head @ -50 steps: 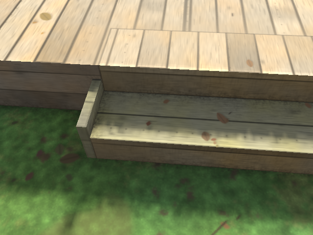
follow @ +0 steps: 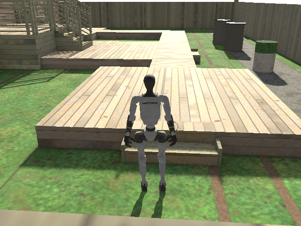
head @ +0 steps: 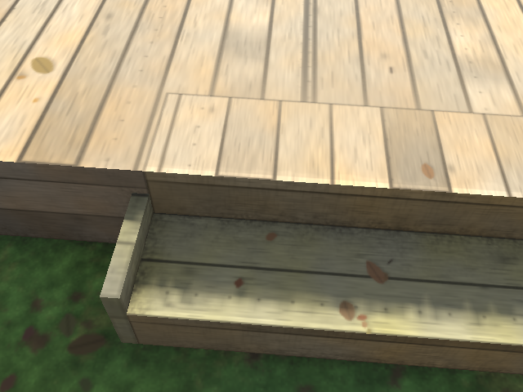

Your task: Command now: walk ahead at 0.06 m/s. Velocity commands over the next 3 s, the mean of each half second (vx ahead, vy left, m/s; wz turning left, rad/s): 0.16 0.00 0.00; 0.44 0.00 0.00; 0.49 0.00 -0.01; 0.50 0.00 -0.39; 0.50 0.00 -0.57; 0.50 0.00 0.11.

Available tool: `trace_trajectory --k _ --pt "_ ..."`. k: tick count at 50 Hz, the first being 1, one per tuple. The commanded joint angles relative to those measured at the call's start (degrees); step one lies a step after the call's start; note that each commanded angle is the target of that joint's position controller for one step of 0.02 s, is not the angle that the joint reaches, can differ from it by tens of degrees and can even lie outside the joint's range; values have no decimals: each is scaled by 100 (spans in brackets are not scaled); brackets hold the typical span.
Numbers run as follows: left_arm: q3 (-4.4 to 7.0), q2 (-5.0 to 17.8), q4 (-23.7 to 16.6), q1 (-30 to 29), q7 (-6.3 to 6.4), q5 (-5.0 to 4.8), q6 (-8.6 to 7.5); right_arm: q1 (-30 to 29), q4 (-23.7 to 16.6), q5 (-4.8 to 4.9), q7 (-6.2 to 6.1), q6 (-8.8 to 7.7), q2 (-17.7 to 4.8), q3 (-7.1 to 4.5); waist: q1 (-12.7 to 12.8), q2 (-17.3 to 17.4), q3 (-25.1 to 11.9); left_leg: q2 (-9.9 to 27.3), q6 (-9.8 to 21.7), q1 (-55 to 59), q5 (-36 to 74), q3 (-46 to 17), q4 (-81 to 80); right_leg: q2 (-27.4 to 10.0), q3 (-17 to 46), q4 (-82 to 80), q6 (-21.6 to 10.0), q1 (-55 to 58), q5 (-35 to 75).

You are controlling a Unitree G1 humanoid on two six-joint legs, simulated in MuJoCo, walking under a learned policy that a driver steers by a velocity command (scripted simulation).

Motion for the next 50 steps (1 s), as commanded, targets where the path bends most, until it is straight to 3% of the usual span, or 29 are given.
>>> trace_trajectory --k 1,2,3,4,5,7,10,11,14,16,19,21,23,24,25,26,27,28,33,38,39,41,43,44,45,46,47,48,50 --pt "32 308 108 569 49 -6 40 -154 -156 31 -32 30 -819 -155 183 668 -412 1440 499 -612 -874 -1342 -1015 67 -153 -641 -23 1044 454" --pt "10 261 165 602 57 11 9 -234 -134 65 -38 57 -779 -135 257 537 -318 1387 377 -806 -1245 -1351 -965 61 -170 -1123 -59 1324 765" --pt "104 574 -108 93 143 -79 -32 -680 -289 174 -48 -20 -961 -186 291 460 -217 1176 202 -920 -2009 -1390 -982 -188 136 -1494 -30 1297 1127" --pt "111 721 -166 49 206 -51 -71 -615 -230 143 -51 -68 -902 -171 217 339 -236 1069 46 -1010 -2113 -1361 -912 -360 281 -1639 -80 1441 1252" --pt "180 1002 -92 86 236 -109 -90 -317 -170 116 -68 -71 -886 -200 -25 -58 -113 775 -109 -987 -1934 -1073 -960 -330 219 -1509 -203 1147 874" --pt "120 590 38 177 189 -141 -181 -324 -69 83 -117 -32 -781 -195 40 -301 -77 518 -232 -226 -1186 -697 -514 -255 260 -1803 -191 511 575" --pt "117 542 38 -28 147 -124 -314 -139 90 56 -147 18 -709 -189 -78 -342 -335 453 -165 307 -188 -536 -178 -286 306 -1877 -101 490 1292" --pt "-57 93 273 523 124 -35 -305 281 335 -24 -91 77 -430 -101 -68 -395 -558 711 -92 652 -106 -747 -214 -531 617 -2221 -170 632 1156" --pt "137 725 267 457 89 -45 -240 27 319 -66 -15 105 -656 -180 -33 -419 -63 348 23 22 -1835 -468 321 -482 896 -2400 -529 545 -1132" --pt "221 914 291 725 62 -68 -232 -283 209 -81 56 64 -571 -173 140 -543 352 165 6 -817 -1996 -268 847 -968 1634 -2890 -880 764 -2057" --pt "297 935 377 942 51 -52 -324 -555 43 -95 126 -89 -470 -167 183 -603 512 348 70 -1276 -1475 -213 1274 -1552 2184 -3137 -1261 1186 -1407" --pt "315 890 327 747 20 -64 -394 -341 87 -39 158 -195 -503 -204 -22 -466 313 351 109 -770 -1292 -169 849 -1414 1793 -2936 -1147 1196 -568" --pt "297 724 155 273 -19 -102 -453 489 407 -18 121 -270 -509 -249 -437 -156 57 286 157 886 -998 -294 107 -857 956 -2265 -806 314 105" --pt "220 468 -70 -111 -60 -116 -509 1077 563 -46 58 -323 -863 -351 -711 694 -7 1000 363 1649 -1580 -1523 -663 -220 172 -1073 -507 -487 420" --pt "182 314 -301 -261 -106 -54 -557 1713 784 -8 31 -300 -1443 -532 -821 1900 -78 2019 803 2581 -1328 -3135 -1274 401 -589 367 -265 -1676 -266" --pt "275 672 -316 -406 -89 59 -532 1766 846 -52 24 -270 -1191 -473 -713 1252 93 2392 966 2658 -528 -3376 -1153 281 -294 1356 -369 -2279 -984" --pt "271 560 -207 -263 -102 66 -527 1449 748 -87 23 -282 -958 -410 -453 584 93 2255 902 2494 13 -2905 -994 29 -38 1800 -447 -2301 -672" --pt "241 404 -118 -104 -140 16 -545 1148 657 -95 13 -298 -835 -372 -250 406 -3 2093 779 2322 172 -2545 -1042 -120 12 1899 -469 -2182 -251" --pt "197 224 -198 -438 -230 50 -455 1169 851 27 -16 -419 -630 -232 -68 557 2 1474 508 1926 2415 -1201 -1130 -109 -420 1595 -177 -1955 751" --pt "43 89 -681 -1443 -154 -42 -480 1010 884 12 -6 -429 -774 -189 -154 783 141 1098 323 1073 4004 -537 -976 310 -920 -492 -144 -699 1271" --pt "45 73 -517 -853 -67 -62 -439 1137 952 -17 -23 -444 -769 -193 -2 1072 -234 1239 375 1161 4860 -491 -535 433 -965 -278 -277 -154 1268" --pt "138 350 -272 -50 23 -49 -459 929 911 56 -47 -458 -741 -177 359 908 -566 1318 324 1191 5503 -519 338 547 -816 -478 -539 528 1299" --pt "295 608 143 1230 65 93 -567 587 809 130 -2 -425 -828 -190 990 494 -880 1049 228 397 4156 -451 2131 406 -663 -1329 -724 2040 1648" --pt "422 1127 259 1888 97 218 -610 560 647 102 13 -408 -505 -123 1098 -413 -1184 505 115 -722 959 -178 4176 -1007 936 -1581 -1018 2897 1786" --pt "482 1439 223 1688 37 98 -554 1174 639 135 9 -323 -204 -130 491 -1027 -1493 -187 13 -1840 -2081 -476 5842 -2150 3219 -2316 -1762 3018 2297" --pt "481 1214 117 1098 -12 -132 -498 1144 696 -67 18 -232 -436 -172 325 -506 -1052 240 33 -2122 -1838 -739 6204 -2140 3081 -2671 -2040 2201 179" --pt "325 597 20 685 -67 -159 -485 659 606 -142 78 -218 -528 -229 263 -244 -345 413 1 -2465 -1502 -672 6447 -1829 2735 -2989 -1922 1495 -1063" --pt "237 305 73 599 -94 -105 -497 442 486 -131 120 -223 -516 -258 125 -157 1 506 -8 -2662 -1307 -628 6592 -1573 2395 -3188 -1676 1064 -1231" --pt "139 110 190 668 -55 -46 -577 521 451 -159 205 -119 -229 -221 -162 -36 43 668 -73 -2587 -954 -592 6832 -1131 1568 -3143 -1377 435 -416"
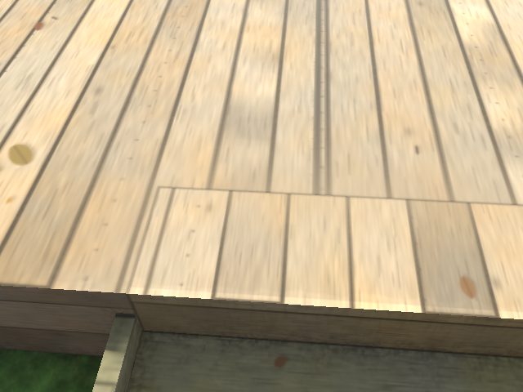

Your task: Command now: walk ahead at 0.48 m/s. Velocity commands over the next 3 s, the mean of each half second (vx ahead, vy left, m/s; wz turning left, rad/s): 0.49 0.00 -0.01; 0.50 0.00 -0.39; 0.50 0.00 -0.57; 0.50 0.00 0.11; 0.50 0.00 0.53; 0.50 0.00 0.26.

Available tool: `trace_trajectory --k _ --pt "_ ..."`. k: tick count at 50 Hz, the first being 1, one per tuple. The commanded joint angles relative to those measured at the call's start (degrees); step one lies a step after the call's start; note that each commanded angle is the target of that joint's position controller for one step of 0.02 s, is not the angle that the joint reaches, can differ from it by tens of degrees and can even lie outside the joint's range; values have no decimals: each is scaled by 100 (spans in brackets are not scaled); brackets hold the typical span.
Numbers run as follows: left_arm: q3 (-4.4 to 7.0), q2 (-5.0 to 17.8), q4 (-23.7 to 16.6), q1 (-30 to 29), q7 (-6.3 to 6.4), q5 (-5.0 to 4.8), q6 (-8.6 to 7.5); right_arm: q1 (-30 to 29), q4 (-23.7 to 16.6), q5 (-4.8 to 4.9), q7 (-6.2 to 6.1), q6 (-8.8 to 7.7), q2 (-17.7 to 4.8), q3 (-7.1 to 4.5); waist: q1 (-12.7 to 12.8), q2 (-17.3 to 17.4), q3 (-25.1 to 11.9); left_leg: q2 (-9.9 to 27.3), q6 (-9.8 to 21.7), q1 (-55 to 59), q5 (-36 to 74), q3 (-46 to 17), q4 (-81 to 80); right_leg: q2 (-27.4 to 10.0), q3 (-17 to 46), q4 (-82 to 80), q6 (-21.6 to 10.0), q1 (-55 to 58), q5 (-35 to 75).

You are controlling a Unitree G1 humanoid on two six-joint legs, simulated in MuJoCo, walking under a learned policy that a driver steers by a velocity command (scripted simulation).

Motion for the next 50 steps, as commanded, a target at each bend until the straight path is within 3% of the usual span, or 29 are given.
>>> trace_trajectory --k 1,5,6,8,11,13,14,17,18,19,21,22,23,24,25,26,27,28,29,32,34,37,41,42,44,45,47,49,50 --pt "-27 231 107 569 4 21 -112 402 -250 -57 99 108 -103 -43 -177 -280 216 310 -49 -1450 454 -60 1183 -1629 2031 -1858 -749 -16 -848" --pt "-52 401 317 1143 9 -7 -204 -326 -734 -91 71 222 -11 -6 -71 -269 269 451 -199 -2694 785 61 1474 -1538 1807 -1820 -787 -17 -785" --pt "-75 297 496 1638 14 24 -211 -512 -798 -36 -18 275 213 41 132 -635 186 262 -218 -3395 283 322 2865 -1671 2056 -1801 -1028 254 -1141" --pt "-124 266 570 1894 17 -12 -221 -1274 -1349 -53 -128 302 250 121 218 -457 501 427 -203 -4870 -209 109 3636 -1896 2368 -1890 -1071 683 -1852" --pt "-198 350 727 2304 45 79 -321 -2476 -2279 -13 -298 223 516 340 385 -392 652 415 105 -6774 -1194 -197 5046 -2253 2436 -1839 -809 1654 -1532" --pt "-273 330 776 2174 75 69 -322 -2710 -2640 51 -274 173 500 435 291 -193 709 472 159 -6625 -1277 24 4244 -1984 1991 -2002 -515 1382 -1655" --pt "-339 235 866 2174 111 -48 -277 -2957 -2909 1 -223 180 637 569 224 -110 707 603 138 -5969 -1082 305 3187 -1642 1671 -2251 -329 813 -1564" --pt "-350 322 827 2147 348 -228 -115 -2764 -3166 23 -75 341 670 684 308 -362 309 618 139 -3433 -639 867 721 -1588 1057 -3323 -631 491 2056" --pt "-413 261 538 1747 303 -269 -123 -2301 -2929 158 -48 304 608 653 60 -167 -102 284 246 -1705 -352 1255 -457 -1306 452 -2845 -563 232 4969" --pt "-322 678 390 1881 254 -261 -151 -1509 -2631 249 -91 285 483 564 -249 -716 -1136 -232 320 -246 -160 1473 -452 -1567 348 -1823 -629 518 8367" --pt "-31 1434 205 1541 119 -269 -191 126 -2171 180 -80 234 -49 288 -1137 -1624 -2313 -513 460 795 -60 939 -2028 -1776 363 539 -311 1938 10045" --pt "13 1234 101 1668 70 -160 -274 577 -1899 -50 -55 175 -529 71 -1164 -1248 -2573 -5 719 1576 -595 -538 -2584 -1566 563 2178 -167 1334 8182" --pt "-43 440 -351 1591 -155 -260 -329 1017 -1442 -23 -144 258 -1306 -192 -917 1252 -2661 1844 1639 2786 795 -4064 -4830 -13 652 4948 299 -1174 1533" --pt "62 400 -495 1479 -223 74 -338 591 -1450 66 -178 380 -1312 -307 -679 725 -2806 2068 1516 2331 -43 -5638 -6061 120 1804 7099 268 -1687 284" --pt "66 139 -918 1049 -195 132 -262 -188 -1314 139 -121 340 -1006 -267 -164 259 -1824 2000 1228 1448 -1467 -4782 -6169 -179 1660 7840 249 -2271 627" --pt "49 305 -470 723 -555 76 -123 329 -984 -177 221 209 -423 -9 -978 -237 433 1658 1469 349 -1247 -4219 -6025 341 2866 9288 -93 -3944 1497" --pt "43 309 -630 756 -613 142 -95 294 -623 -221 393 175 -141 16 -498 -90 30 1650 1335 555 -96 -3502 -5915 367 2831 9607 -580 -4374 1750" --pt "-111 -62 -691 953 -627 103 -54 -180 -435 -293 510 156 383 177 -41 -629 -233 1625 1076 427 289 -2808 -5858 219 2899 9684 -967 -4471 1955" --pt "-226 -378 -720 1049 -636 79 -15 -497 -291 -270 531 99 568 236 253 -713 -180 1440 878 224 387 -2020 -5919 99 2816 9565 -1200 -4718 1893" --pt "-230 -135 -875 872 -659 22 109 -829 -134 -358 425 -172 612 323 810 -469 -447 1035 342 -8 739 -146 -6253 -315 2078 9153 -1194 -5062 1662" --pt "-272 -74 -919 332 -761 -17 93 -239 -12 -532 253 -290 387 341 583 324 -517 693 329 -37 821 429 -6455 -310 1294 10081 -965 -5227 1253" --pt "-503 -247 -1465 -1024 -617 -72 95 987 409 -701 252 -175 228 462 178 60 -244 1100 349 1322 877 199 -6645 -357 1394 10392 -1118 -7009 431" --pt "-496 178 -1893 -2135 -470 -117 109 2170 672 -890 358 -187 2 539 -372 183 -309 1305 214 2545 1212 394 -6992 -534 994 8174 -909 -7505 1274" --pt "-454 233 -1991 -2440 -485 -81 188 2255 597 -824 383 -191 -104 524 -471 453 -292 1416 287 2499 1624 515 -7264 -539 546 7853 -818 -7342 1132" --pt "-538 -97 -2266 -3018 -463 -63 441 2406 826 -729 553 -136 52 586 -314 259 -76 1763 312 2644 3018 573 -7607 -804 307 6994 -796 -7064 599" --pt "-462 1 -2201 -2644 -541 21 464 1589 476 -508 590 -228 -163 551 228 387 -16 1635 141 1774 4993 1118 -7671 -705 -188 6456 -799 -5670 255" --pt "-407 128 -2340 -2471 -676 -34 550 1480 344 -274 595 -508 -978 432 705 777 -618 1783 356 1362 9585 1516 -7124 -146 -575 5878 -460 -3533 -199" --pt "-282 364 -2035 -1590 -658 49 488 1431 250 -110 520 -527 -1586 208 925 1077 -548 2034 333 2873 10615 1319 -6273 416 -657 4228 -183 -3341 -1408" --pt "-276 346 -1842 -1063 -611 25 400 1260 229 -186 518 -409 -1846 88 1084 1179 -657 2074 315 3140 11293 1306 -5599 550 -567 3361 -222 -2884 -1218"
Over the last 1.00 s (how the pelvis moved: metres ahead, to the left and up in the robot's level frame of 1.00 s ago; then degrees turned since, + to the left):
0.31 -0.02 -0.01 1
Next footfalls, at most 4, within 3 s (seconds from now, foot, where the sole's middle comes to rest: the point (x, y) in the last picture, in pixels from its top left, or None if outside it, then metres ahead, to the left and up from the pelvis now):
0.42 left None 0.41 0.14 -0.60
1.00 right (313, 246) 0.71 -0.08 -0.43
1.42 left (255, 148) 1.03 0.05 -0.43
1.92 right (378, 123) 1.12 -0.30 -0.43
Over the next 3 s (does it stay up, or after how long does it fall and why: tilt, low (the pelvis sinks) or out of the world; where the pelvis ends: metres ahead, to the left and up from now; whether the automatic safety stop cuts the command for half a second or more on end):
stays up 1.61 -0.22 0.33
